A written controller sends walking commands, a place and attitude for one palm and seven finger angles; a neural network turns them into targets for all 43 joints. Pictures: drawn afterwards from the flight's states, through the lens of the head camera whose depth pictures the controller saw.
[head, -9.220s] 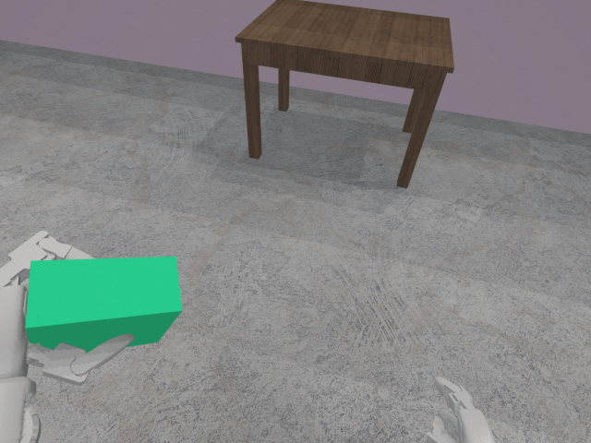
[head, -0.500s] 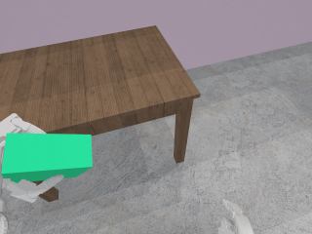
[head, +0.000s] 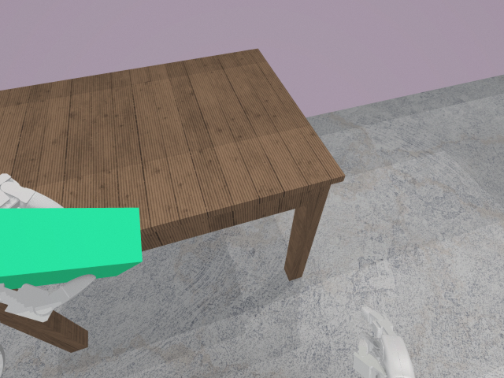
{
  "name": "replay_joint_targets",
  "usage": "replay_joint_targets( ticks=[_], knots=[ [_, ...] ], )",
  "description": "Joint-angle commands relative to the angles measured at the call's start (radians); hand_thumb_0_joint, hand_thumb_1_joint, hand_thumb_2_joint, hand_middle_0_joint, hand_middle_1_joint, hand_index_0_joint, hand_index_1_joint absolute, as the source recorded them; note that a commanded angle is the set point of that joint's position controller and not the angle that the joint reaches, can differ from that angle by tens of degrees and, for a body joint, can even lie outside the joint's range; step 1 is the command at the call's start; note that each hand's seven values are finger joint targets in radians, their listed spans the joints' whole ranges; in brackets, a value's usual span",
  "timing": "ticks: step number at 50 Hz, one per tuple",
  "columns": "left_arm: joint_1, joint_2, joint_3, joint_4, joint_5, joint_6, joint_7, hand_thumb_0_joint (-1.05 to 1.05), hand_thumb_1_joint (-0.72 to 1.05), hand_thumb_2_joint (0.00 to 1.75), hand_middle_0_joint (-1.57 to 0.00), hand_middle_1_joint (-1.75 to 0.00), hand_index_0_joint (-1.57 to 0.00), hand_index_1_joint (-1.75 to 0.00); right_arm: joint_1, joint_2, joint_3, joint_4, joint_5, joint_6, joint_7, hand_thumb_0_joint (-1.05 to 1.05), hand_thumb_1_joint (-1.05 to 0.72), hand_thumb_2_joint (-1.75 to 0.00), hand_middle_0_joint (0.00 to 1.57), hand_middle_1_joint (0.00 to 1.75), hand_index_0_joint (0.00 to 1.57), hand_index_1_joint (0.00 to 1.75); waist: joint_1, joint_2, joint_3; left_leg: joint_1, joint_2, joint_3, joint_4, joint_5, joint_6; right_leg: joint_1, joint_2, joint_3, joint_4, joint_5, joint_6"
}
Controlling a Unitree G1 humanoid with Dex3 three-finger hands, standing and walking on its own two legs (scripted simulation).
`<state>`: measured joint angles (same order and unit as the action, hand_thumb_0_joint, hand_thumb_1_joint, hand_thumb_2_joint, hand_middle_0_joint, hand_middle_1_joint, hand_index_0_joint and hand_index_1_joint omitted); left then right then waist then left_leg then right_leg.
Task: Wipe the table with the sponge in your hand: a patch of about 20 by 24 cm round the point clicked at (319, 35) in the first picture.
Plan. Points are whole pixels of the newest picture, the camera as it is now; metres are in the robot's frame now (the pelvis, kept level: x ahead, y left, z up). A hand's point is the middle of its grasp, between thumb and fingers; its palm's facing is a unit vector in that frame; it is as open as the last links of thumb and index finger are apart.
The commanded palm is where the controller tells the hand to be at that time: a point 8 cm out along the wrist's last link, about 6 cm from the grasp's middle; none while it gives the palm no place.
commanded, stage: take the last steps up to it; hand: left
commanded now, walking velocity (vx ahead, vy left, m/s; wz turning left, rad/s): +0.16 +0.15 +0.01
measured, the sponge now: (89, 248) +0.23 +0.20 +0.16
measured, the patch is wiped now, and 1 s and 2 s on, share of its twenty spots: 0.00 0.00 0.00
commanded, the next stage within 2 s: come to a stop and stand still in 0.02 s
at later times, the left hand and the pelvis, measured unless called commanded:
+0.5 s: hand (13, 229) +0.25 +0.28 +0.17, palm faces +0.38 -0.82 -0.43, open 10.2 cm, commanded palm +0.18 +0.32 +0.19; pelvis +0.02 +0.04 +0.01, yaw +0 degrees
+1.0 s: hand (16, 274) +0.20 +0.26 +0.17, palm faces +0.37 -0.84 -0.41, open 10.2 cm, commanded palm +0.15 +0.30 +0.19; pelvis -0.02 +0.02 +0.01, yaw +0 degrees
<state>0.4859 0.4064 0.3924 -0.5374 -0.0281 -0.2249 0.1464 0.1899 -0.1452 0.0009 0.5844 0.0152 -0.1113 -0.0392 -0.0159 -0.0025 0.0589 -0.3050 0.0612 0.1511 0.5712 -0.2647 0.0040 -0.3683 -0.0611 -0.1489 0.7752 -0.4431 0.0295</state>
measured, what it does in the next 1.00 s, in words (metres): steps on the spot: right foot, then left foot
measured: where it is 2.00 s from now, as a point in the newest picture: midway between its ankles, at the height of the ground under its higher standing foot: outside the picture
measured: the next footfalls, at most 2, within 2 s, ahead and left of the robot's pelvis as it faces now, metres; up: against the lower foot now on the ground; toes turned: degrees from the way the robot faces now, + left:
right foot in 0.04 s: +0.06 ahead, -0.05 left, +0.00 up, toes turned -4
left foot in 0.34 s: +0.05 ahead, +0.15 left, +0.00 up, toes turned +0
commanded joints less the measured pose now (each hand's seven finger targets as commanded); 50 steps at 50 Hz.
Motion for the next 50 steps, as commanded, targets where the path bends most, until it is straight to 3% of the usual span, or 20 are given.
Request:
replay_joint_targets(
  ticks=[1, 3, 4, 5, 6, 8, 11, 15, 16, 18, 19, 20, 24, 29, 32, 33, 38, 41, 44, 50],
  knots=[
    [-0.022, 0.141, 0.102, -0.150, -0.005, -0.043, 0.021, 0.00, 0.10, 1.30, -1.20, -1.60, -1.20, -1.60, -0.058, -0.167, -0.047, -0.107, 0.000, -0.024, -0.027, 0.00, -0.90, -0.90, 0.20, 0.30, 0.20, 0.30, 0.021, 0.087, -0.163, -0.052, 0.140, -0.120, -0.045, 0.050, 0.073, 0.250, -0.035, 0.048, -0.332, 0.191, -0.028],
    [-0.057, 0.179, 0.141, -0.077, -0.015, -0.030, 0.025, 0.00, 0.10, 1.30, -1.20, -1.60, -1.20, -1.60, -0.071, -0.144, -0.043, -0.127, -0.001, -0.011, -0.022, 0.00, -0.90, -0.90, 0.20, 0.30, 0.20, 0.30, 0.028, -0.319, -0.123, -0.323, -0.050, -0.035, 0.363, -0.265, -0.016, 0.328, -0.373, 0.599, -0.488, 0.340, -0.181],
    [-0.101, 0.172, 0.122, -0.088, -0.026, -0.034, 0.023, 0.00, 0.10, 1.30, -1.20, -1.60, -1.20, -1.60, -0.073, -0.177, -0.058, -0.117, -0.002, -0.007, -0.007, 0.00, -0.90, -0.90, 0.20, 0.30, 0.20, 0.30, 0.018, -0.306, -0.131, -0.345, -0.039, -0.139, 0.540, -0.240, -0.028, 0.316, -0.406, 0.628, -0.501, 0.404, -0.199],
    [-0.104, 0.182, 0.137, -0.089, -0.028, -0.041, 0.023, 0.00, 0.10, 1.30, -1.20, -1.60, -1.20, -1.60, -0.081, -0.150, -0.041, -0.103, -0.003, -0.005, -0.006, 0.00, -0.90, -0.90, 0.20, 0.30, 0.20, 0.30, 0.013, -0.226, -0.118, -0.383, -0.016, -0.179, 0.615, -0.209, -0.033, 0.340, -0.410, 0.569, -0.468, 0.511, -0.225],
    [-0.086, 0.172, 0.135, -0.083, -0.020, -0.054, 0.020, 0.00, 0.10, 1.30, -1.20, -1.60, -1.20, -1.60, -0.079, -0.136, -0.024, -0.090, -0.008, 0.004, -0.007, 0.00, -0.90, -0.90, 0.20, 0.30, 0.20, 0.30, 0.012, -0.151, -0.111, -0.372, 0.001, -0.181, 0.623, -0.165, -0.041, 0.338, -0.355, 0.412, -0.430, 0.663, -0.204],
    [-0.069, 0.142, 0.100, -0.083, -0.003, -0.067, 0.019, 0.00, 0.10, 1.30, -1.20, -1.60, -1.20, -1.60, -0.095, -0.127, -0.013, -0.093, -0.011, 0.013, -0.015, 0.00, -0.90, -0.90, 0.20, 0.30, 0.20, 0.30, 0.013, -0.140, -0.120, -0.284, 0.004, -0.131, 0.488, -0.139, -0.043, 0.319, -0.280, 0.212, -0.377, 0.907, -0.153],
    [-0.047, 0.135, 0.089, -0.145, 0.003, -0.062, 0.032, 0.00, 0.10, 1.30, -1.20, -1.60, -1.20, -1.60, -0.109, -0.118, -0.014, -0.127, -0.018, 0.008, -0.031, 0.00, -0.90, -0.90, 0.20, 0.30, 0.20, 0.30, 0.033, -0.161, -0.172, -0.108, -0.031, -0.038, 0.167, -0.079, -0.032, 0.337, -0.223, 0.128, -0.339, 0.934, -0.138],
    [-0.037, 0.125, 0.078, -0.230, -0.005, -0.040, 0.046, 0.00, 0.10, 1.30, -1.20, -1.60, -1.20, -1.60, -0.067, -0.128, -0.031, -0.147, -0.021, 0.014, -0.047, 0.00, -0.90, -0.90, 0.20, 0.30, 0.20, 0.30, 0.015, -0.074, -0.226, 0.143, -0.024, -0.048, -0.153, 0.241, -0.026, 0.288, -0.139, 0.089, -0.239, 0.686, -0.067],
    [-0.058, 0.139, 0.081, -0.261, -0.009, -0.042, 0.045, 0.00, 0.10, 1.30, -1.20, -1.60, -1.20, -1.60, -0.063, -0.150, -0.040, -0.155, -0.017, 0.015, -0.051, 0.00, -0.90, -0.90, 0.20, 0.30, 0.20, 0.30, 0.022, 0.028, -0.234, 0.217, 0.077, -0.131, -0.157, 0.492, 0.000, 0.220, -0.075, 0.070, -0.185, 0.498, -0.026],
    [-0.060, 0.140, 0.084, -0.210, -0.012, -0.044, 0.035, 0.00, 0.10, 1.30, -1.20, -1.60, -1.20, -1.60, -0.047, -0.178, -0.057, -0.165, -0.010, 0.007, -0.042, 0.00, -0.90, -0.90, 0.20, 0.30, 0.20, 0.30, 0.027, 0.178, -0.188, 0.205, 0.233, -0.296, -0.207, 0.655, 0.079, 0.078, 0.033, 0.077, -0.080, -0.046, -0.011],
    [-0.055, 0.153, 0.105, -0.220, -0.013, -0.046, 0.026, 0.00, 0.10, 1.30, -1.20, -1.60, -1.20, -1.60, -0.050, -0.167, -0.053, -0.158, -0.025, -0.004, -0.042, 0.00, -0.90, -0.90, 0.20, 0.30, 0.20, 0.30, 0.019, 0.295, -0.167, 0.205, 0.254, -0.336, -0.245, 0.688, 0.109, 0.017, 0.047, 0.085, 0.010, -0.110, -0.007],
    [-0.075, 0.158, 0.103, -0.235, -0.007, -0.053, 0.025, 0.00, 0.10, 1.30, -1.20, -1.60, -1.20, -1.60, -0.053, -0.157, -0.043, -0.147, -0.033, -0.010, -0.034, 0.00, -0.90, -0.90, 0.20, 0.30, 0.20, 0.30, 0.020, 0.316, -0.171, 0.214, 0.278, -0.357, -0.238, 0.712, 0.129, 0.007, 0.035, 0.112, 0.038, -0.094, -0.010],
    [-0.026, 0.132, 0.076, -0.274, -0.016, -0.030, 0.017, 0.00, 0.10, 1.30, -1.20, -1.60, -1.20, -1.60, -0.042, -0.169, -0.049, -0.152, -0.018, -0.034, 0.001, 0.00, -0.90, -0.90, 0.20, 0.30, 0.20, 0.30, 0.014, 0.264, -0.212, 0.235, 0.231, -0.232, -0.188, 0.628, 0.097, 0.067, 0.066, 0.090, -0.116, 0.020, -0.009],
    [-0.035, 0.140, 0.085, -0.207, -0.017, -0.001, 0.015, 0.00, 0.10, 1.30, -1.20, -1.60, -1.20, -1.60, -0.060, -0.172, -0.034, -0.150, -0.008, -0.024, -0.001, 0.00, -0.90, -0.90, 0.20, 0.30, 0.20, 0.30, 0.011, 0.173, -0.172, 0.027, 0.176, -0.178, -0.169, 0.204, 0.045, 0.266, 0.050, 0.097, -0.375, 0.213, -0.011],
    [-0.039, 0.115, 0.060, -0.146, -0.039, 0.023, 0.008, 0.00, 0.10, 1.30, -1.20, -1.60, -1.20, -1.60, -0.055, -0.145, -0.028, -0.153, -0.002, -0.010, -0.010, 0.00, -0.90, -0.90, 0.20, 0.30, 0.20, 0.30, 0.007, -0.104, -0.134, 0.024, -0.004, -0.093, 0.041, -0.072, -0.028, 0.105, -0.128, 0.353, -0.504, 0.189, -0.101],
    [-0.053, 0.126, 0.060, -0.144, -0.042, 0.030, 0.011, 0.00, 0.10, 1.30, -1.20, -1.60, -1.20, -1.60, -0.063, -0.138, -0.020, -0.141, -0.004, -0.004, -0.012, 0.00, -0.90, -0.90, 0.20, 0.30, 0.20, 0.30, 0.007, -0.115, -0.107, 0.021, -0.021, -0.114, 0.110, -0.089, -0.028, 0.052, -0.177, 0.403, -0.546, 0.139, -0.132],
    [-0.124, 0.135, 0.057, -0.126, -0.030, 0.022, 0.024, 0.00, 0.10, 1.30, -1.20, -1.60, -1.20, -1.60, -0.086, -0.140, -0.001, -0.111, -0.009, 0.001, -0.035, 0.00, -0.90, -0.90, 0.20, 0.30, 0.20, 0.30, 0.012, -0.114, -0.108, 0.026, -0.028, -0.154, 0.005, -0.023, -0.009, 0.132, -0.138, 0.292, -0.490, 0.209, -0.116],
    [-0.114, 0.132, 0.045, -0.141, -0.025, 0.008, 0.021, 0.00, 0.10, 1.30, -1.20, -1.60, -1.20, -1.60, -0.083, -0.170, -0.015, -0.122, -0.011, -0.002, -0.046, 0.00, -0.90, -0.90, 0.20, 0.30, 0.20, 0.30, 0.026, 0.024, -0.124, 0.110, 0.045, -0.207, -0.166, 0.143, 0.015, 0.158, -0.047, 0.240, -0.435, 0.194, -0.060],
    [-0.121, 0.130, 0.038, -0.175, -0.015, -0.012, 0.017, 0.00, 0.10, 1.30, -1.20, -1.60, -1.20, -1.60, -0.099, -0.166, -0.004, -0.134, -0.020, -0.005, -0.048, 0.00, -0.90, -0.90, 0.20, 0.30, 0.20, 0.30, 0.030, 0.175, -0.098, -0.018, 0.093, -0.271, -0.262, 0.072, 0.036, 0.227, 0.016, 0.178, -0.381, 0.194, -0.031],
    [-0.070, 0.119, 0.039, -0.104, -0.014, -0.016, 0.021, 0.00, 0.10, 1.30, -1.20, -1.60, -1.20, -1.60, -0.057, -0.168, -0.016, -0.124, -0.018, -0.028, -0.041, 0.00, -0.90, -0.90, 0.20, 0.30, 0.20, 0.30, 0.025, 0.033, -0.114, -0.034, 0.018, -0.197, -0.190, -0.056, 0.011, 0.232, -0.023, 0.252, -0.482, 0.136, -0.044]
  ],
)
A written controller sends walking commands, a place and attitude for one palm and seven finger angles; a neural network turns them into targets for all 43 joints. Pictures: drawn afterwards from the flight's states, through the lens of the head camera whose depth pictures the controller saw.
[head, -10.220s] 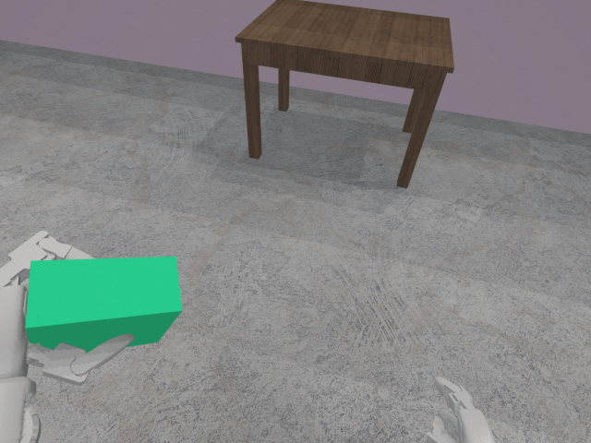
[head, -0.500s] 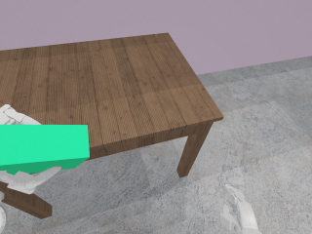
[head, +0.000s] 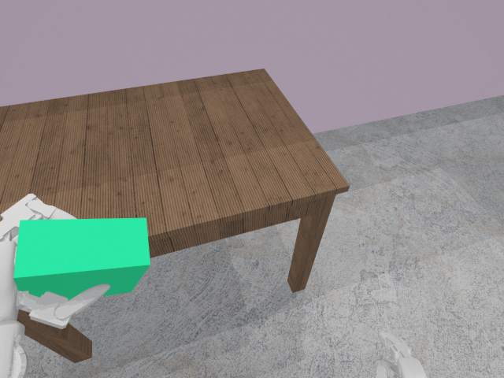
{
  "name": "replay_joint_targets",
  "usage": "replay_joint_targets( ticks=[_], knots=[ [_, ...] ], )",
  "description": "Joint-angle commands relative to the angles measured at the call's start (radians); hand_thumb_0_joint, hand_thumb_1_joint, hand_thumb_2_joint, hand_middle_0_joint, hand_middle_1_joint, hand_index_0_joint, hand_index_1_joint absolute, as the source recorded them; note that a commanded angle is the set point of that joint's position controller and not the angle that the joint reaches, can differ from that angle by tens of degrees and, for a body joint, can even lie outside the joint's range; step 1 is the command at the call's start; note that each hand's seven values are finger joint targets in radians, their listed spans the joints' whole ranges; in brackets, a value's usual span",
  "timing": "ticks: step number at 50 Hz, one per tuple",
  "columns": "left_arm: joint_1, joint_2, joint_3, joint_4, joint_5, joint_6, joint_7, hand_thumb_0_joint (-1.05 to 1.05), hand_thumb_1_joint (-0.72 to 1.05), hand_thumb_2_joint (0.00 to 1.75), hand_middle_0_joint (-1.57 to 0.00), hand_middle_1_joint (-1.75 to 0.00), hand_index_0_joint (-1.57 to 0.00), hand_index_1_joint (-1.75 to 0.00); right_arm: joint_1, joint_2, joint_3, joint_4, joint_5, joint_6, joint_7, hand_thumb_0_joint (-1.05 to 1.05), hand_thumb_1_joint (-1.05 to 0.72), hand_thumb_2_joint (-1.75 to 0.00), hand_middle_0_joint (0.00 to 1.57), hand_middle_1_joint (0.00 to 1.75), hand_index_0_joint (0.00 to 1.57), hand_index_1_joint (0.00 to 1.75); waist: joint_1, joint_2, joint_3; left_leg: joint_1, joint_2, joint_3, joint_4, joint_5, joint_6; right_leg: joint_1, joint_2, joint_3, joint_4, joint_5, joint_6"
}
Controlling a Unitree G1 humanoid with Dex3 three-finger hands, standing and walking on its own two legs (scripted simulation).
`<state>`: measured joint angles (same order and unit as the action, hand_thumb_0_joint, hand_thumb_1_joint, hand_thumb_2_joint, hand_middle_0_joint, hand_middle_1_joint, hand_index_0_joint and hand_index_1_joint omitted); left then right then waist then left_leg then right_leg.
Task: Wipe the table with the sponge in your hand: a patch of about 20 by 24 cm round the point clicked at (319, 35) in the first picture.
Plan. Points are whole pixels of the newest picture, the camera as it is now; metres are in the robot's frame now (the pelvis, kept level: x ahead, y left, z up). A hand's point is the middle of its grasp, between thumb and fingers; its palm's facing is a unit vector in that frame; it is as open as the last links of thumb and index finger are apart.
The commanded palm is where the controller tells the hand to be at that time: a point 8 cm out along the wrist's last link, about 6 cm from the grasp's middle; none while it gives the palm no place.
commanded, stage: come to a stop and stand still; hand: left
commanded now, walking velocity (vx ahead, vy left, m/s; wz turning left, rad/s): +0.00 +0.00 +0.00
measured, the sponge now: (103, 260) +0.23 +0.20 +0.13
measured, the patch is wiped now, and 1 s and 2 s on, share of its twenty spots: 0.00 0.00 0.00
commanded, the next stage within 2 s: look again from close up in 0.10 s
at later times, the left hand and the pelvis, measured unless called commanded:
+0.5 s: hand (35, 258) +0.22 +0.28 +0.14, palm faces +0.30 -0.88 -0.37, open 10.2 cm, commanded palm +0.17 +0.33 +0.18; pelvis +0.01 +0.05 +0.00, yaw +0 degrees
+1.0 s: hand (32, 208) +0.28 +0.31 +0.16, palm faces +0.34 -0.86 -0.38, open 10.2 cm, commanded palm +0.23 +0.35 +0.18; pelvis +0.06 +0.07 -0.01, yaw -2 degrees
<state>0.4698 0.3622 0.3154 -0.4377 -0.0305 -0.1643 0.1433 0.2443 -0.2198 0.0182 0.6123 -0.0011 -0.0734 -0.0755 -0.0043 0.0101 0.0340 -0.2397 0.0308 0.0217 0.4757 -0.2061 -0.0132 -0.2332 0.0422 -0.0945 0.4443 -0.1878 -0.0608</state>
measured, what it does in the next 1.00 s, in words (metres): shifts its weight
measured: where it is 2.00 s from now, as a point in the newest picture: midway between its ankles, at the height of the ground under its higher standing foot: outside the picture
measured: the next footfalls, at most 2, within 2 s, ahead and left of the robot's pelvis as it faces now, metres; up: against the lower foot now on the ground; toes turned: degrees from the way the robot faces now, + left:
right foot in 1.36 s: +0.15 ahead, -0.02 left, +0.00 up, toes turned -10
left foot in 1.66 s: +0.22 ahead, +0.30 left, +0.00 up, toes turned -4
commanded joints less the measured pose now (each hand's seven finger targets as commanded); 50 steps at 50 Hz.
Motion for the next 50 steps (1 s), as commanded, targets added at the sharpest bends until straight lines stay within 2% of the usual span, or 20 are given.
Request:
replay_joint_targets(
  ticks=[1, 4, 9, 10, 11, 12, 13, 14, 18, 19, 21, 23, 24, 30, 35, 38, 44, 46, 48, 50],
  knots=[
    [-0.051, 0.160, 0.113, -0.202, -0.014, -0.074, 0.024, 0.00, 0.10, 1.30, -1.20, -1.60, -1.20, -1.60, -0.107, -0.095, -0.037, -0.151, 0.001, -0.065, -0.002, 0.00, -0.90, -0.90, 0.20, 0.30, 0.20, 0.30, 0.011, 0.003, -0.102, -0.074, 0.036, -0.054, -0.064, -0.103, 0.024, 0.080, -0.143, 0.218, -0.172, -0.137, 0.041],
    [-0.081, 0.172, 0.111, -0.223, -0.016, -0.065, 0.025, 0.00, 0.10, 1.30, -1.20, -1.60, -1.20, -1.60, -0.112, -0.098, -0.039, -0.151, 0.000, -0.062, -0.001, 0.00, -0.90, -0.90, 0.20, 0.30, 0.20, 0.30, 0.005, -0.007, -0.093, -0.028, 0.019, -0.048, -0.025, -0.093, 0.018, 0.010, -0.167, 0.236, -0.216, -0.218, 0.028],
    [-0.083, 0.182, 0.122, -0.234, -0.017, -0.062, 0.027, 0.00, 0.10, 1.30, -1.20, -1.60, -1.20, -1.60, -0.125, -0.100, -0.035, -0.157, -0.002, -0.058, -0.008, 0.00, -0.90, -0.90, 0.20, 0.30, 0.20, 0.30, 0.012, 0.034, -0.092, -0.037, 0.043, -0.074, -0.103, -0.059, 0.027, 0.052, -0.117, 0.177, -0.174, -0.143, 0.049],
    [-1.093, 0.972, 0.696, -0.474, 0.118, -0.150, 0.010, 0.00, 0.10, 1.30, -1.20, -1.60, -1.20, -1.60, 0.026, -0.126, -0.074, -0.139, -0.018, -0.106, -0.009, 0.00, -0.90, -0.90, 0.20, 0.30, 0.20, 0.30, 0.036, -0.186, 0.078, -0.117, 0.021, 0.014, 0.061, -0.001, 0.032, -0.108, -0.142, 0.229, -0.286, 0.032, 0.196],
    [-0.571, 0.413, 0.324, 0.070, 0.035, -0.117, -0.030, 0.00, 0.10, 1.30, -1.20, -1.60, -1.20, -1.60, -0.047, -0.024, -0.029, -0.096, -0.003, -0.098, -0.002, 0.00, -0.90, -0.90, 0.20, 0.30, 0.20, 0.30, 0.023, -0.175, -0.171, -0.024, -0.057, 0.001, 0.106, 0.007, 0.049, -0.001, -0.221, 0.229, -0.192, -0.024, 0.085],
    [-0.288, 0.249, 0.218, 0.187, -0.001, -0.111, -0.045, 0.00, 0.10, 1.30, -1.20, -1.60, -1.20, -1.60, -0.078, -0.082, -0.058, -0.160, 0.012, -0.122, 0.001, 0.00, -0.90, -0.90, 0.20, 0.30, 0.20, 0.30, 0.086, -0.081, -0.092, -0.005, -0.045, 0.001, 0.100, -0.026, 0.029, -0.022, -0.222, 0.349, -0.259, -0.057, 0.086],
    [-0.243, 0.194, 0.136, 0.035, -0.025, -0.138, -0.056, 0.00, 0.10, 1.30, -1.20, -1.60, -1.20, -1.60, -0.056, -0.098, -0.054, -0.163, 0.008, -0.123, 0.018, 0.00, -0.90, -0.90, 0.20, 0.30, 0.20, 0.30, 0.065, 0.002, -0.123, -0.033, -0.041, -0.020, 0.039, -0.072, 0.037, 0.059, -0.234, 0.311, -0.236, -0.113, 0.070],
    [-0.160, 0.104, 0.081, 0.016, -0.043, -0.157, -0.062, 0.00, 0.10, 1.30, -1.20, -1.60, -1.20, -1.60, -0.069, -0.086, -0.049, -0.175, 0.019, -0.139, 0.039, 0.00, -0.90, -0.90, 0.20, 0.30, 0.20, 0.30, 0.069, 0.038, -0.153, 0.006, -0.035, -0.025, -0.038, -0.059, 0.041, 0.101, -0.214, 0.286, -0.213, -0.120, 0.061],
    [-0.127, 0.156, 0.058, -0.163, -0.033, -0.167, -0.041, 0.00, 0.10, 1.30, -1.20, -1.60, -1.20, -1.60, -0.090, -0.106, -0.042, -0.175, 0.008, -0.163, 0.049, 0.00, -0.90, -0.90, 0.20, 0.30, 0.20, 0.30, 0.060, -0.020, -0.072, -0.029, 0.005, -0.097, -0.165, -0.148, 0.050, 0.043, -0.121, 0.187, -0.181, -0.269, 0.053],
    [-0.130, 0.196, 0.105, -0.168, -0.026, -0.165, -0.031, 0.00, 0.10, 1.30, -1.20, -1.60, -1.20, -1.60, -0.111, -0.113, -0.041, -0.175, 0.009, -0.167, 0.045, 0.00, -0.90, -0.90, 0.20, 0.30, 0.20, 0.30, 0.059, 0.034, -0.058, -0.046, 0.025, -0.112, -0.209, -0.188, 0.051, 0.046, -0.093, 0.169, -0.146, -0.246, 0.050],
    [-0.178, 0.206, 0.132, -0.192, -0.015, -0.173, -0.026, 0.00, 0.10, 1.30, -1.20, -1.60, -1.20, -1.60, -0.103, -0.111, -0.039, -0.189, 0.010, -0.169, 0.040, 0.00, -0.90, -0.90, 0.20, 0.30, 0.20, 0.30, 0.052, 0.037, -0.070, -0.140, 0.066, -0.178, -0.265, -0.228, 0.069, 0.142, -0.069, 0.122, -0.036, -0.130, 0.054],
    [-0.212, 0.237, 0.180, -0.211, -0.010, -0.182, -0.021, 0.00, 0.10, 1.30, -1.20, -1.60, -1.20, -1.60, -0.102, -0.106, -0.043, -0.191, 0.005, -0.174, 0.035, 0.00, -0.90, -0.90, 0.20, 0.30, 0.20, 0.30, 0.051, 0.055, -0.096, -0.141, 0.076, -0.184, -0.243, -0.170, 0.076, 0.182, -0.072, 0.116, -0.005, -0.033, 0.053],
    [-0.243, 0.287, 0.225, -0.257, -0.006, -0.185, -0.020, 0.00, 0.10, 1.30, -1.20, -1.60, -1.20, -1.60, -0.114, -0.105, -0.039, -0.194, -0.001, -0.174, 0.035, 0.00, -0.90, -0.90, 0.20, 0.30, 0.20, 0.30, 0.049, 0.109, -0.112, -0.112, 0.076, -0.172, -0.240, -0.133, 0.069, 0.179, -0.067, 0.110, 0.011, -0.012, 0.054],
    [-0.232, 0.169, 0.125, -0.263, -0.015, -0.189, -0.032, 0.00, 0.10, 1.30, -1.20, -1.60, -1.20, -1.60, -0.098, -0.102, -0.040, -0.179, -0.008, -0.187, 0.048, 0.00, -0.90, -0.90, 0.20, 0.30, 0.20, 0.30, 0.038, 0.091, -0.162, 0.035, 0.053, -0.139, -0.136, 0.208, 0.013, 0.149, -0.077, 0.103, -0.017, 0.136, 0.037],
    [-0.199, 0.125, 0.084, -0.223, -0.002, -0.156, -0.032, 0.00, 0.10, 1.30, -1.20, -1.60, -1.20, -1.60, -0.093, -0.113, -0.051, -0.172, -0.013, -0.152, 0.063, 0.00, -0.90, -0.90, 0.20, 0.30, 0.20, 0.30, 0.026, 0.114, -0.149, 0.066, 0.078, -0.133, -0.111, 0.185, -0.001, 0.069, -0.054, 0.071, 0.041, 0.042, 0.019],
    [-0.199, 0.145, 0.106, -0.218, -0.001, -0.141, -0.028, 0.00, 0.10, 1.30, -1.20, -1.60, -1.20, -1.60, -0.104, -0.116, -0.052, -0.187, -0.012, -0.122, 0.061, 0.00, -0.90, -0.90, 0.20, 0.30, 0.20, 0.30, 0.025, 0.097, -0.118, 0.041, 0.101, -0.146, -0.107, 0.128, 0.013, 0.045, -0.046, 0.071, 0.064, -0.001, 0.011],
    [-0.194, 0.205, 0.166, -0.288, -0.005, -0.137, -0.023, 0.00, 0.10, 1.30, -1.20, -1.60, -1.20, -1.60, -0.119, -0.116, -0.050, -0.211, -0.006, -0.090, 0.058, 0.00, -0.90, -0.90, 0.20, 0.30, 0.20, 0.30, 0.019, 0.117, -0.151, 0.116, 0.088, -0.083, -0.017, 0.346, -0.005, 0.029, -0.042, 0.061, 0.105, 0.074, -0.010],
    [-0.183, 0.183, 0.151, -0.295, -0.011, -0.134, -0.026, 0.00, 0.10, 1.30, -1.20, -1.60, -1.20, -1.60, -0.108, -0.113, -0.052, -0.215, -0.004, -0.082, 0.063, 0.00, -0.90, -0.90, 0.20, 0.30, 0.20, 0.30, 0.014, 0.116, -0.159, 0.113, 0.087, -0.078, 0.013, 0.417, -0.017, 0.051, -0.044, 0.061, 0.126, 0.092, -0.016],
    [-0.153, 0.189, 0.164, -0.276, -0.014, -0.132, -0.023, 0.00, 0.10, 1.30, -1.20, -1.60, -1.20, -1.60, -0.112, -0.114, -0.054, -0.218, 0.000, -0.075, 0.064, 0.00, -0.90, -0.90, 0.20, 0.30, 0.20, 0.30, 0.017, 0.083, -0.165, 0.055, 0.071, -0.060, 0.056, 0.372, -0.001, 0.114, -0.060, 0.087, 0.102, 0.160, -0.023],
    [-0.126, 0.183, 0.167, -0.266, -0.020, -0.132, -0.021, 0.00, 0.10, 1.30, -1.20, -1.60, -1.20, -1.60, -0.110, -0.116, -0.057, -0.215, 0.006, -0.069, 0.065, 0.00, -0.90, -0.90, 0.20, 0.30, 0.20, 0.30, 0.018, 0.029, -0.180, -0.028, 0.033, -0.043, 0.139, 0.363, -0.018, 0.187, -0.109, 0.153, 0.127, 0.279, -0.060]
  ],
)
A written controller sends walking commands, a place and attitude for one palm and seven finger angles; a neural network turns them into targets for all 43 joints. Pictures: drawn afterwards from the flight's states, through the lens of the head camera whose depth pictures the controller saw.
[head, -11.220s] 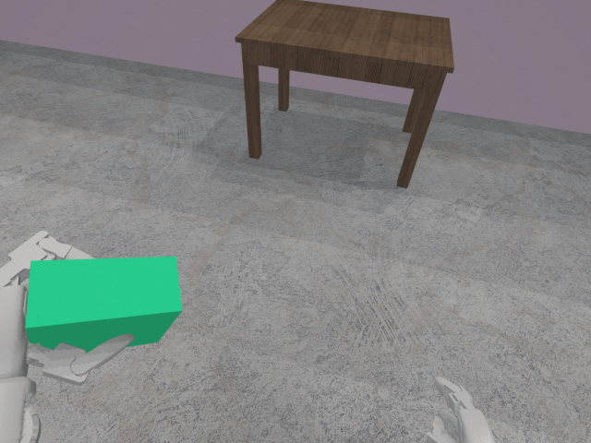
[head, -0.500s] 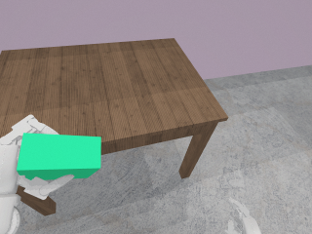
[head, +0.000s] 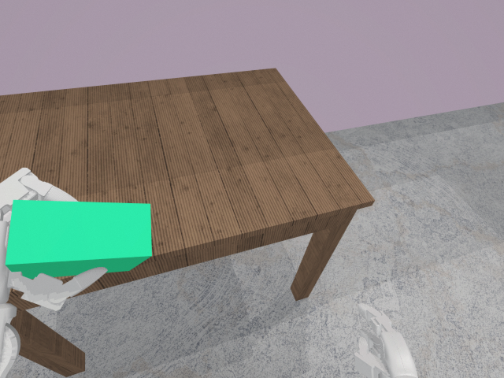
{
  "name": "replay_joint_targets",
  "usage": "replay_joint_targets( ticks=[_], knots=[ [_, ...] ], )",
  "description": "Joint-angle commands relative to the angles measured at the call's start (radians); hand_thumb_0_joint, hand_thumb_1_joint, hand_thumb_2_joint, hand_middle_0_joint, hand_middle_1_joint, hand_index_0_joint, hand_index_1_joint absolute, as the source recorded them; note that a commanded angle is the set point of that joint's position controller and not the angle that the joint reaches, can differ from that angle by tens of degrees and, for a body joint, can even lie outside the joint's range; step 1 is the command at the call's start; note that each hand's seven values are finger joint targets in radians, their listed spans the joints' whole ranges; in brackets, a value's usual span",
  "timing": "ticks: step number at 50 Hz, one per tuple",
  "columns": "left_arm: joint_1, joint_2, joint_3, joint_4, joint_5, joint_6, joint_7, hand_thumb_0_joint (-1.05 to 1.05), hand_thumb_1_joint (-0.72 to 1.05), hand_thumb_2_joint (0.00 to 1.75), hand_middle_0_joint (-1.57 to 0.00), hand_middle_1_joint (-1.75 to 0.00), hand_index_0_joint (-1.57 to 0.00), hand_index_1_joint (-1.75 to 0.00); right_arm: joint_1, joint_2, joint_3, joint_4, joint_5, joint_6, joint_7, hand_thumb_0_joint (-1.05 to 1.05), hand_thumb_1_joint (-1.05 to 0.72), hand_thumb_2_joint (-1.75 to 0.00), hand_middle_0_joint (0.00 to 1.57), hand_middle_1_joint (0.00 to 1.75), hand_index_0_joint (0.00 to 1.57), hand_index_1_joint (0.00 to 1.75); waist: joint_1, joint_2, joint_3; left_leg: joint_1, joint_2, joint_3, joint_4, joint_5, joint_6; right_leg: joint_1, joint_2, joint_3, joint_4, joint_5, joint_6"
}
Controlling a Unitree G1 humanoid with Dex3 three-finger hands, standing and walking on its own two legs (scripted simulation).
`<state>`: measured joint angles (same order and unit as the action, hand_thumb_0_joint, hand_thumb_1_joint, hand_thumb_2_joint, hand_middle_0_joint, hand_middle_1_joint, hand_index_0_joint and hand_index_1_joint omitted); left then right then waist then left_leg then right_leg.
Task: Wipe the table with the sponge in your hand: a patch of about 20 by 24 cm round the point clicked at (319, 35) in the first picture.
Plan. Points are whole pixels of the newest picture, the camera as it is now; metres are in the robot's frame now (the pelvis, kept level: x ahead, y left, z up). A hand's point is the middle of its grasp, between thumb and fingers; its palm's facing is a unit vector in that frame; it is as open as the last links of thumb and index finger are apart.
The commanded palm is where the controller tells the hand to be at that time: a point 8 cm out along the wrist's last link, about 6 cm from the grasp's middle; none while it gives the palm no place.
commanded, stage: shuffle to correct the standing spot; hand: left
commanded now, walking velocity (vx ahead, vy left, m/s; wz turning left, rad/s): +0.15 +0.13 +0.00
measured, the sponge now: (102, 242) +0.23 +0.21 +0.15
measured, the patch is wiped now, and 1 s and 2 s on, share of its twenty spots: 0.00 0.00 0.00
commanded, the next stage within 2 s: come to a stop and stand still in 1.22 s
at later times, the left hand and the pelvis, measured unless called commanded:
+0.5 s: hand (62, 234) +0.23 +0.24 +0.17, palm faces +0.36 -0.83 -0.42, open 10.2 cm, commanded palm +0.18 +0.28 +0.19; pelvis +0.01 +0.00 +0.00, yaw -1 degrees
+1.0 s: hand (9, 198) +0.27 +0.33 +0.17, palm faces +0.38 -0.84 -0.39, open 10.2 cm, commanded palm +0.21 +0.37 +0.19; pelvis +0.05 +0.09 +0.00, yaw -2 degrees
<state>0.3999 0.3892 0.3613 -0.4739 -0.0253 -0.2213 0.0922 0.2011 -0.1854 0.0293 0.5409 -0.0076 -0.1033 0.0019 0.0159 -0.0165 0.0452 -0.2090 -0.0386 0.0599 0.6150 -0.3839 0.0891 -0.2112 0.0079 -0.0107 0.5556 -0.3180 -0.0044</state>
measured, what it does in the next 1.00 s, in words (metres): steps to the left: right foot, then left foot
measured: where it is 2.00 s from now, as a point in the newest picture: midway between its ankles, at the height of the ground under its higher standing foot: outside the picture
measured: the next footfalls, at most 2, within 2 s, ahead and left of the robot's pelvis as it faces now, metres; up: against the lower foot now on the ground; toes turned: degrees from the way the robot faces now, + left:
right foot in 0.36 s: +0.10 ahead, -0.09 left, +0.00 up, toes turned -8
left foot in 0.66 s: +0.15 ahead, +0.24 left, +0.00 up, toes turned -2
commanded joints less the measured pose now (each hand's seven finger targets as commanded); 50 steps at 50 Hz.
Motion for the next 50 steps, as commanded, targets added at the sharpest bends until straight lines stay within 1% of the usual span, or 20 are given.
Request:
replay_joint_targets(
  ticks=[1, 4, 6, 9, 11, 16, 17, 18, 19, 20, 22, 25, 30, 35, 38, 41, 44, 46, 47, 50],
  knots=[
    [-0.048, 0.158, 0.124, -0.232, -0.030, -0.076, 0.031, 0.00, 0.10, 1.30, -1.20, -1.60, -1.20, -1.60, -0.063, -0.155, -0.074, -0.146, 0.017, -0.038, -0.011, 0.00, -0.90, -0.90, 0.20, 0.30, 0.20, 0.30, -0.001, 0.021, -0.187, -0.087, 0.081, -0.076, 0.042, 0.512, -0.123, 0.171, -0.103, 0.118, 0.023, 0.439, -0.139],
    [-0.027, 0.182, 0.158, -0.236, -0.038, -0.083, 0.037, 0.00, 0.10, 1.30, -1.20, -1.60, -1.20, -1.60, -0.072, -0.154, -0.078, -0.136, 0.019, -0.030, -0.013, 0.00, -0.90, -0.90, 0.20, 0.30, 0.20, 0.30, -0.010, -0.015, -0.156, -0.118, 0.036, -0.057, 0.073, 0.301, -0.099, 0.111, -0.207, 0.259, -0.023, 0.430, -0.175],
    [-0.034, 0.167, 0.149, -0.236, -0.036, -0.086, 0.037, 0.00, 0.10, 1.30, -1.20, -1.60, -1.20, -1.60, -0.070, -0.143, -0.070, -0.127, 0.016, -0.022, -0.016, 0.00, -0.90, -0.90, 0.20, 0.30, 0.20, 0.30, -0.026, 0.034, -0.124, -0.038, 0.063, -0.083, -0.083, 0.286, -0.085, 0.014, -0.145, 0.180, 0.044, 0.340, -0.122],
    [-0.078, 0.211, 0.155, -0.317, -0.027, -0.091, 0.027, 0.00, 0.10, 1.30, -1.20, -1.60, -1.20, -1.60, -0.067, -0.148, -0.075, -0.134, 0.004, -0.036, -0.021, 0.00, -0.90, -0.90, 0.20, 0.30, 0.20, 0.30, -0.034, 0.290, -0.133, 0.336, 0.230, -0.308, -0.225, 0.801, -0.078, -0.352, 0.017, -0.066, 0.356, -0.096, -0.013],
    [-0.057, 0.170, 0.123, -0.277, -0.014, -0.079, 0.026, 0.00, 0.10, 1.30, -1.20, -1.60, -1.20, -1.60, -0.039, -0.148, -0.088, -0.128, -0.007, -0.035, -0.012, 0.00, -0.90, -0.90, 0.20, 0.30, 0.20, 0.30, -0.037, 0.182, -0.108, 0.354, 0.245, -0.290, -0.198, 0.793, -0.042, -0.416, -0.003, -0.058, 0.403, -0.132, -0.027],
    [-0.009, 0.182, 0.155, -0.231, -0.013, -0.073, 0.032, 0.00, 0.10, 1.30, -1.20, -1.60, -1.20, -1.60, -0.076, -0.154, -0.075, -0.143, 0.009, -0.030, -0.018, 0.00, -0.90, -0.90, 0.20, 0.30, 0.20, 0.30, 0.008, 0.143, -0.138, -0.069, 0.170, -0.110, -0.064, 0.639, -0.045, 0.134, -0.004, -0.141, -0.040, 0.131, -0.044],
    [0.003, 0.186, 0.165, -0.215, -0.014, -0.081, 0.032, 0.00, 0.10, 1.30, -1.20, -1.60, -1.20, -1.60, -0.088, -0.157, -0.077, -0.145, 0.016, -0.029, -0.018, 0.00, -0.90, -0.90, 0.20, 0.30, 0.20, 0.30, 0.025, 0.075, -0.164, -0.239, 0.134, -0.085, 0.097, 0.519, -0.054, 0.342, -0.042, -0.087, -0.093, 0.258, -0.071],
    [0.016, 0.218, 0.192, -0.196, -0.019, -0.086, 0.035, 0.00, 0.10, 1.30, -1.20, -1.60, -1.20, -1.60, -0.071, -0.150, -0.088, -0.144, 0.019, -0.031, -0.016, 0.00, -0.90, -0.90, 0.20, 0.30, 0.20, 0.30, 0.023, -0.093, -0.237, -0.391, 0.040, -0.022, 0.400, 0.306, -0.063, 0.462, -0.231, 0.186, -0.122, 0.309, -0.171],
    [0.051, 0.217, 0.202, -0.138, -0.036, -0.094, 0.031, 0.00, 0.10, 1.30, -1.20, -1.60, -1.20, -1.60, -0.077, -0.168, -0.097, -0.152, 0.014, -0.039, -0.013, 0.00, -0.90, -0.90, 0.20, 0.30, 0.20, 0.30, 0.010, -0.142, -0.204, -0.462, -0.011, -0.068, 0.640, -0.072, -0.058, 0.337, -0.442, 0.494, -0.229, 0.304, -0.272],
    [0.060, 0.176, 0.186, -0.147, -0.048, -0.090, 0.029, 0.00, 0.10, 1.30, -1.20, -1.60, -1.20, -1.60, -0.027, -0.179, -0.112, -0.135, 0.014, -0.024, -0.006, 0.00, -0.90, -0.90, 0.20, 0.30, 0.20, 0.30, 0.004, -0.149, -0.157, -0.459, 0.029, -0.167, 0.738, -0.114, -0.074, 0.161, -0.492, 0.631, -0.321, 0.021, -0.288],
    [-0.008, 0.167, 0.164, -0.209, -0.030, -0.095, 0.024, 0.00, 0.10, 1.30, -1.20, -1.60, -1.20, -1.60, -0.040, -0.156, -0.094, -0.109, 0.012, -0.006, 0.012, 0.00, -0.90, -0.90, 0.20, 0.30, 0.20, 0.30, -0.020, -0.046, -0.041, -0.454, 0.128, -0.228, 0.732, -0.031, -0.080, -0.057, -0.442, 0.473, -0.322, -0.086, -0.259],
    [-0.086, 0.173, 0.130, -0.240, -0.008, -0.091, 0.032, 0.00, 0.10, 1.30, -1.20, -1.60, -1.20, -1.60, -0.044, -0.120, -0.069, -0.081, 0.004, -0.015, -0.007, 0.00, -0.90, -0.90, 0.20, 0.30, 0.20, 0.30, -0.028, -0.030, -0.077, -0.199, 0.133, -0.101, 0.419, 0.062, -0.069, -0.257, -0.330, 0.174, -0.320, -0.045, -0.167],
    [-0.060, 0.148, 0.108, -0.228, 0.002, -0.064, 0.049, 0.00, 0.10, 1.30, -1.20, -1.60, -1.20, -1.60, -0.055, -0.106, -0.067, -0.074, -0.009, -0.088, -0.058, 0.00, -0.90, -0.90, 0.20, 0.30, 0.20, 0.30, -0.003, -0.027, -0.094, 0.052, 0.014, 0.087, -0.098, 0.056, -0.058, -0.168, -0.204, 0.078, -0.227, -0.231, -0.094],
    [-0.061, 0.163, 0.144, -0.177, -0.006, -0.067, 0.038, 0.00, 0.10, 1.30, -1.20, -1.60, -1.20, -1.60, -0.043, -0.160, -0.094, -0.105, 0.030, -0.089, -0.063, 0.00, -0.90, -0.90, 0.20, 0.30, 0.20, 0.30, -0.012, 0.205, -0.081, -0.120, 0.238, -0.247, -0.287, 0.000, 0.046, -0.079, -0.023, -0.084, 0.193, -0.132, 0.010],
    [-0.060, 0.154, 0.157, -0.178, 0.003, -0.079, 0.037, 0.00, 0.10, 1.30, -1.20, -1.60, -1.20, -1.60, -0.061, -0.145, -0.093, -0.102, 0.031, -0.097, -0.047, 0.00, -0.90, -0.90, 0.20, 0.30, 0.20, 0.30, 0.007, 0.134, -0.052, -0.316, 0.174, -0.137, -0.183, -0.147, 0.026, 0.121, -0.038, -0.065, 0.010, -0.045, -0.007],
    [-0.029, 0.147, 0.136, -0.174, -0.012, -0.078, 0.026, 0.00, 0.10, 1.30, -1.20, -1.60, -1.20, -1.60, -0.031, -0.128, -0.098, -0.091, 0.024, -0.097, -0.038, 0.00, -0.90, -0.90, 0.20, 0.30, 0.20, 0.30, -0.014, -0.235, -0.041, -0.242, 0.015, 0.000, 0.153, -0.077, -0.054, -0.047, -0.257, 0.317, -0.261, -0.258, -0.128],
    [-0.142, 0.153, 0.118, -0.274, -0.009, -0.070, 0.030, 0.00, 0.10, 1.30, -1.20, -1.60, -1.20, -1.60, -0.049, -0.132, -0.080, -0.058, 0.019, -0.104, -0.038, 0.00, -0.90, -0.90, 0.20, 0.30, 0.20, 0.30, -0.046, 0.015, -0.053, 0.020, 0.039, -0.050, -0.106, 0.067, -0.053, -0.187, -0.170, 0.146, -0.042, -0.075, -0.096],
    [-0.150, 0.158, 0.116, -0.289, 0.005, -0.090, 0.027, 0.00, 0.10, 1.30, -1.20, -1.60, -1.20, -1.60, -0.054, -0.158, -0.089, -0.069, 0.015, -0.118, -0.042, 0.00, -0.90, -0.90, 0.20, 0.30, 0.20, 0.30, -0.032, 0.387, -0.102, 0.106, 0.253, -0.400, -0.343, 0.154, 0.025, -0.295, 0.007, -0.062, 0.367, -0.181, 0.008],
    [-0.169, 0.178, 0.125, -0.304, 0.013, -0.091, 0.029, 0.00, 0.10, 1.30, -1.20, -1.60, -1.20, -1.60, -0.066, -0.135, -0.084, -0.072, 0.002, -0.122, -0.039, 0.00, -0.90, -0.90, 0.20, 0.30, 0.20, 0.30, -0.029, 0.371, -0.087, 0.117, 0.292, -0.453, -0.354, 0.228, 0.075, -0.341, -0.014, -0.029, 0.452, -0.215, -0.002],
    [-0.099, 0.152, 0.117, -0.273, 0.014, -0.086, 0.031, 0.00, 0.10, 1.30, -1.20, -1.60, -1.20, -1.60, -0.057, -0.134, -0.083, -0.069, 0.010, -0.120, -0.027, 0.00, -0.90, -0.90, 0.20, 0.30, 0.20, 0.30, -0.015, 0.169, -0.133, 0.129, 0.255, -0.269, -0.215, 0.616, 0.091, -0.258, -0.027, -0.053, 0.303, -0.134, -0.007]
  ],
)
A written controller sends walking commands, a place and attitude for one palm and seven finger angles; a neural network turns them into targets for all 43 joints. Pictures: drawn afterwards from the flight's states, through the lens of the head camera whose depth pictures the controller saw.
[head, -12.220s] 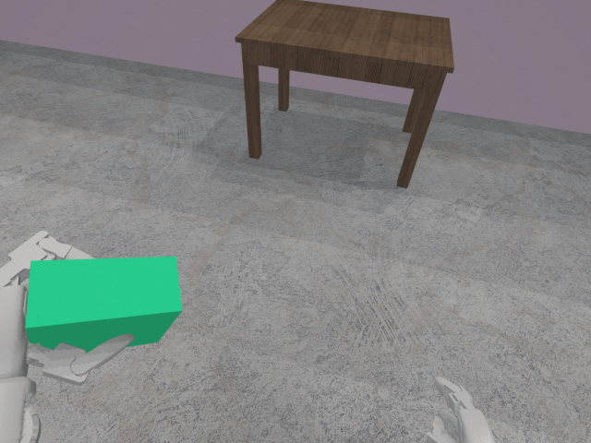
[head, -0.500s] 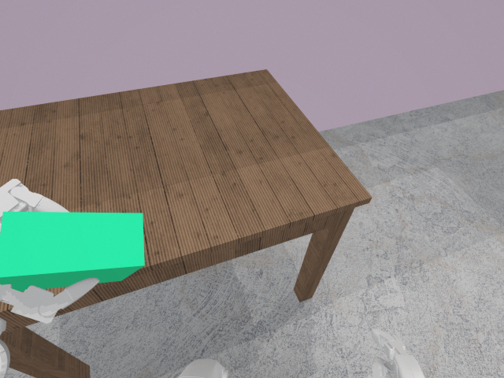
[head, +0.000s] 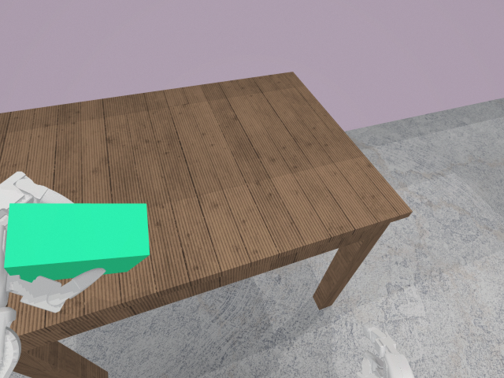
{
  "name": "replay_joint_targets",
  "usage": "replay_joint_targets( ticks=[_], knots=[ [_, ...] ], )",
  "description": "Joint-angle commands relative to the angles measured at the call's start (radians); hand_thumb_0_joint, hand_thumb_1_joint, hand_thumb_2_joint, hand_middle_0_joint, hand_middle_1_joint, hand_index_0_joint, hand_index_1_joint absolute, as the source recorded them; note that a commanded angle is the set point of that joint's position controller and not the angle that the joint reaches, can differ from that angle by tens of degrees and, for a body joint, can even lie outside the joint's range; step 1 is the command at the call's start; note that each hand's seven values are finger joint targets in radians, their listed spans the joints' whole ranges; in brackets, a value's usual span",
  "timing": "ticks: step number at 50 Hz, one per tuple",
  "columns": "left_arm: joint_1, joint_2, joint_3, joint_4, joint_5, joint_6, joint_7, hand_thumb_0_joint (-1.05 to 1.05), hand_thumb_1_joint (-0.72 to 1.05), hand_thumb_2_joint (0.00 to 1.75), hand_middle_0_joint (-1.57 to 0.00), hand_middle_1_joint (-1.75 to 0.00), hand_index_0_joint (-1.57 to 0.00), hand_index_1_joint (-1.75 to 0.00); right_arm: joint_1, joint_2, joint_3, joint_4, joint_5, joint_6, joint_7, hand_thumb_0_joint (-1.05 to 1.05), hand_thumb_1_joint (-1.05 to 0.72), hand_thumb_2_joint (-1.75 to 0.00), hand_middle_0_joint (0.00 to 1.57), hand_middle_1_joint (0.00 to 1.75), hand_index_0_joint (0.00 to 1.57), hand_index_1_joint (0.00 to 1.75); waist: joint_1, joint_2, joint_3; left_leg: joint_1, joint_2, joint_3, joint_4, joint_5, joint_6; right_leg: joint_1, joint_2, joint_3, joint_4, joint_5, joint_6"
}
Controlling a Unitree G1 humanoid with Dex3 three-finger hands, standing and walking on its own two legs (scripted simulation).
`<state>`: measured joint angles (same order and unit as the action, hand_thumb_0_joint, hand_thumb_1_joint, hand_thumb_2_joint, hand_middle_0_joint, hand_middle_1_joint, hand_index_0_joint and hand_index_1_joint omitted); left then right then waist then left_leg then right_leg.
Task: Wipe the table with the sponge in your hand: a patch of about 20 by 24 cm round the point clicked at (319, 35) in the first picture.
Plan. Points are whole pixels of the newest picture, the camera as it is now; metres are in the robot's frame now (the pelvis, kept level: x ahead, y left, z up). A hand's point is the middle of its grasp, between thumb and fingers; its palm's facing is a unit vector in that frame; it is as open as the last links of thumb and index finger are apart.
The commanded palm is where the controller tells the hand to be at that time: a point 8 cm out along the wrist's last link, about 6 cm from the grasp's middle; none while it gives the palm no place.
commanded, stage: shuffle to correct the standing spot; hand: left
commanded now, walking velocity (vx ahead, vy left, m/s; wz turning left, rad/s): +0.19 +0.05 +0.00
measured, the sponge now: (100, 243) +0.23 +0.21 +0.15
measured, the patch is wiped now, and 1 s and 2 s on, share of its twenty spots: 0.00 0.00 0.00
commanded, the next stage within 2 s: come to a stop and stand still in 0.22 s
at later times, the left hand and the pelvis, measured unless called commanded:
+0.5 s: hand (69, 191) +0.28 +0.25 +0.19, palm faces +0.32 -0.82 -0.47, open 10.2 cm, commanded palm +0.21 +0.30 +0.19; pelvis +0.04 +0.02 +0.00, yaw -1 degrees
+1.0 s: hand (31, 160) +0.30 +0.29 +0.21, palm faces +0.39 -0.83 -0.40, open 10.2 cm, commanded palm +0.22 +0.31 +0.19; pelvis +0.05 +0.04 +0.01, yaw -3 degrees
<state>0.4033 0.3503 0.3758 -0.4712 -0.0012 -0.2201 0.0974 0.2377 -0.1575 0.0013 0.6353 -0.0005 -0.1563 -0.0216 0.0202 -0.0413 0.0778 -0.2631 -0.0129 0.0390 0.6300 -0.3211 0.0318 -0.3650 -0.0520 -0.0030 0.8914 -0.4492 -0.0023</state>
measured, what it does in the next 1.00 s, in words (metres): steps on the spot: right foot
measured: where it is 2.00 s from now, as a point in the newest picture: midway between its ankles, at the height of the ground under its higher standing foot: outside the picture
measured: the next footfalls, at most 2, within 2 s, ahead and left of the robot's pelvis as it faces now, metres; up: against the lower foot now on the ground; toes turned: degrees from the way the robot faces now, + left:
right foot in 0.12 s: +0.09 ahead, -0.05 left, +0.00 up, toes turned +0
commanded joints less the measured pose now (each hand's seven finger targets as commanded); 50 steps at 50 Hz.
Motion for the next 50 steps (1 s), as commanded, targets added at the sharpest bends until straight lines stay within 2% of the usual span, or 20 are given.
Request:
replay_joint_targets(
  ticks=[1, 4, 5, 7, 8, 10, 13, 15, 16, 17, 21, 23, 26, 32, 38, 39, 40, 43, 46, 50],
  knots=[
    [-0.070, 0.189, 0.109, -0.261, -0.015, -0.082, 0.026, 0.00, 0.10, 1.30, -1.20, -1.60, -1.20, -1.60, -0.091, -0.166, -0.057, -0.167, 0.006, -0.062, 0.002, 0.00, -0.90, -0.90, 0.20, 0.30, 0.20, 0.30, -0.017, 0.221, -0.188, 0.157, 0.210, -0.199, -0.210, 0.585, 0.125, -0.025, 0.040, -0.083, -0.139, 0.036, -0.012],
    [0.014, 0.199, 0.136, -0.206, -0.022, -0.075, 0.018, 0.00, 0.10, 1.30, -1.20, -1.60, -1.20, -1.60, -0.112, -0.164, -0.040, -0.181, 0.014, -0.040, 0.005, 0.00, -0.90, -0.90, 0.20, 0.30, 0.20, 0.30, -0.003, 0.212, -0.208, -0.033, 0.153, -0.107, -0.110, 0.447, 0.055, 0.287, 0.060, -0.114, -0.472, 0.289, -0.031],
    [0.012, 0.210, 0.139, -0.200, -0.027, -0.076, 0.015, 0.00, 0.10, 1.30, -1.20, -1.60, -1.20, -1.60, -0.104, -0.158, -0.038, -0.184, 0.012, -0.029, 0.004, 0.00, -0.90, -0.90, 0.20, 0.30, 0.20, 0.30, -0.010, 0.102, -0.247, -0.149, 0.111, -0.086, 0.007, 0.344, 0.040, 0.435, 0.007, -0.017, -0.490, 0.384, -0.068],
    [0.009, 0.212, 0.153, -0.151, -0.056, -0.059, 0.015, 0.00, 0.10, 1.30, -1.20, -1.60, -1.20, -1.60, -0.065, -0.162, -0.067, -0.191, 0.021, -0.024, 0.007, 0.00, -0.90, -0.90, 0.20, 0.30, 0.20, 0.30, -0.022, -0.238, -0.240, -0.334, -0.018, -0.009, 0.385, -0.054, -0.013, 0.413, -0.317, 0.457, -0.604, 0.347, -0.256],
    [-0.004, 0.186, 0.128, -0.175, -0.062, -0.057, 0.015, 0.00, 0.10, 1.30, -1.20, -1.60, -1.20, -1.60, -0.073, -0.185, -0.080, -0.196, 0.022, -0.017, 0.012, 0.00, -0.90, -0.90, 0.20, 0.30, 0.20, 0.30, -0.017, -0.215, -0.162, -0.373, 0.025, -0.090, 0.488, -0.135, -0.023, 0.320, -0.371, 0.509, -0.639, 0.284, -0.298],
    [-0.033, 0.189, 0.132, -0.229, -0.058, -0.051, 0.025, 0.00, 0.10, 1.30, -1.20, -1.60, -1.20, -1.60, -0.095, -0.144, -0.039, -0.178, 0.020, -0.002, 0.016, 0.00, -0.90, -0.90, 0.20, 0.30, 0.20, 0.30, -0.029, -0.083, -0.112, -0.265, 0.114, -0.165, 0.287, -0.196, 0.002, 0.165, -0.318, 0.332, -0.561, 0.357, -0.249],
    [-0.052, 0.177, 0.096, -0.261, -0.043, -0.065, 0.034, 0.00, 0.10, 1.30, -1.20, -1.60, -1.20, -1.60, -0.114, -0.132, -0.028, -0.163, 0.006, -0.019, -0.018, 0.00, -0.90, -0.90, 0.20, 0.30, 0.20, 0.30, -0.038, 0.140, -0.166, 0.130, -0.001, -0.004, -0.209, 0.137, -0.011, 0.060, -0.047, 0.009, -0.336, 0.266, -0.087],
    [-0.101, 0.190, 0.093, -0.329, -0.027, -0.080, 0.038, 0.00, 0.10, 1.30, -1.20, -1.60, -1.20, -1.60, -0.124, -0.174, -0.057, -0.189, 0.003, -0.028, -0.026, 0.00, -0.90, -0.90, 0.20, 0.30, 0.20, 0.30, -0.016, 0.315, -0.180, 0.224, 0.259, -0.371, -0.310, 0.363, 0.107, -0.102, 0.065, -0.046, -0.045, 0.007, -0.014],
    [-0.096, 0.200, 0.104, -0.263, -0.022, -0.077, 0.026, 0.00, 0.10, 1.30, -1.20, -1.60, -1.20, -1.60, -0.121, -0.189, -0.075, -0.195, 0.013, -0.025, -0.022, 0.00, -0.90, -0.90, 0.20, 0.30, 0.20, 0.30, -0.003, 0.218, -0.172, 0.138, 0.280, -0.388, -0.324, 0.373, 0.143, -0.092, 0.089, -0.042, 0.040, -0.049, -0.010],
    [-0.085, 0.232, 0.129, -0.265, -0.033, -0.061, 0.019, 0.00, 0.10, 1.30, -1.20, -1.60, -1.20, -1.60, -0.133, -0.161, -0.059, -0.190, -0.002, -0.029, -0.023, 0.00, -0.90, -0.90, 0.20, 0.30, 0.20, 0.30, -0.015, 0.292, -0.174, 0.111, 0.294, -0.441, -0.358, 0.352, 0.155, -0.084, 0.050, -0.012, 0.058, -0.057, -0.005],
    [-0.022, 0.239, 0.147, -0.315, -0.029, -0.054, 0.013, 0.00, 0.10, 1.30, -1.20, -1.60, -1.20, -1.60, -0.106, -0.148, -0.038, -0.197, 0.002, -0.037, -0.007, 0.00, -0.90, -0.90, 0.20, 0.30, 0.20, 0.30, -0.003, 0.219, -0.214, 0.065, 0.218, -0.222, -0.181, 0.620, 0.083, 0.167, 0.041, -0.034, -0.386, 0.155, -0.016],
    [0.037, 0.225, 0.148, -0.265, -0.035, -0.037, 0.009, 0.00, 0.10, 1.30, -1.20, -1.60, -1.20, -1.60, -0.095, -0.149, -0.037, -0.207, 0.014, -0.026, -0.003, 0.00, -0.90, -0.90, 0.20, 0.30, 0.20, 0.30, -0.016, 0.091, -0.264, -0.033, 0.116, -0.126, -0.048, 0.452, 0.009, 0.374, 0.011, 0.025, -0.523, 0.517, -0.046],
    [0.075, 0.185, 0.128, -0.193, -0.077, -0.002, 0.010, 0.00, 0.10, 1.30, -1.20, -1.60, -1.20, -1.60, -0.073, -0.162, -0.053, -0.201, 0.021, -0.016, 0.003, 0.00, -0.90, -0.90, 0.20, 0.30, 0.20, 0.30, -0.045, -0.113, -0.218, -0.050, 0.007, -0.058, 0.090, 0.120, -0.039, 0.230, -0.186, 0.243, -0.551, 0.662, -0.158],
    [-0.021, 0.190, 0.097, -0.192, -0.065, -0.007, 0.020, 0.00, 0.10, 1.30, -1.20, -1.60, -1.20, -1.60, -0.140, -0.162, -0.026, -0.191, 0.007, -0.009, -0.033, 0.00, -0.90, -0.90, 0.20, 0.30, 0.20, 0.30, -0.019, 0.029, -0.162, 0.076, 0.101, -0.130, -0.206, 0.289, 0.004, 0.171, -0.022, 0.090, -0.526, 0.390, -0.026],
    [-0.043, 0.194, 0.076, -0.257, -0.058, -0.001, 0.033, 0.00, 0.10, 1.30, -1.20, -1.60, -1.20, -1.60, -0.149, -0.159, -0.027, -0.197, 0.011, -0.012, -0.038, 0.00, -0.90, -0.90, 0.20, 0.30, 0.20, 0.30, -0.013, 0.088, -0.203, 0.066, 0.082, -0.124, -0.212, 0.292, -0.002, 0.266, -0.029, 0.087, -0.535, 0.462, -0.028],
    [-1.056, 0.993, 0.436, -0.580, -0.032, -0.181, 0.030, 0.00, 0.10, 1.30, -1.20, -1.60, -1.20, -1.60, -0.040, -0.210, 0.063, -0.223, 0.115, -0.019, -0.108, 0.00, -0.90, -0.90, 0.20, 0.30, 0.20, 0.30, -0.066, 0.280, -0.171, -0.098, 0.067, -0.120, -0.167, 0.059, 0.041, 0.220, 0.004, 0.058, -0.491, 0.205, 0.059],
    [-0.572, 0.466, 0.323, -0.123, -0.032, -0.130, 0.020, 0.00, 0.10, 1.30, -1.20, -1.60, -1.20, -1.60, -0.055, -0.100, 0.007, -0.196, 0.063, -0.064, -0.088, 0.00, -0.90, -0.90, 0.20, 0.30, 0.20, 0.30, -0.023, 0.067, -0.143, -0.024, 0.108, -0.141, -0.147, 0.075, 0.020, 0.057, -0.058, 0.074, -0.539, 0.004, -0.008],
    [-0.211, 0.370, 0.208, -0.050, -0.077, -0.105, -0.002, 0.00, 0.10, 1.30, -1.20, -1.60, -1.20, -1.60, -0.067, -0.205, -0.014, -0.182, 0.005, -0.080, -0.016, 0.00, -0.90, -0.90, 0.20, 0.30, 0.20, 0.30, 0.032, -0.032, -0.181, -0.018, 0.022, -0.088, -0.050, 0.086, -0.001, 0.103, -0.115, 0.244, -0.615, 0.204, -0.071],
    [-0.013, 0.217, 0.083, -0.081, -0.104, -0.101, -0.004, 0.00, 0.10, 1.30, -1.20, -1.60, -1.20, -1.60, -0.043, -0.212, -0.019, -0.191, 0.025, -0.085, 0.027, 0.00, -0.90, -0.90, 0.20, 0.30, 0.20, 0.30, 0.037, 0.052, -0.211, 0.028, 0.038, -0.092, -0.108, 0.166, 0.001, 0.124, -0.101, 0.155, -0.549, 0.342, -0.063],
    [0.000, 0.241, 0.113, -0.084, -0.095, -0.084, 0.024, 0.00, 0.10, 1.30, -1.20, -1.60, -1.20, -1.60, -0.066, -0.221, -0.036, -0.186, 0.026, -0.081, 0.018, 0.00, -0.90, -0.90, 0.20, 0.30, 0.20, 0.30, 0.026, 0.010, -0.197, 0.068, 0.065, -0.114, -0.198, 0.251, -0.003, 0.141, -0.045, 0.054, -0.514, 0.402, -0.026]
  ],
)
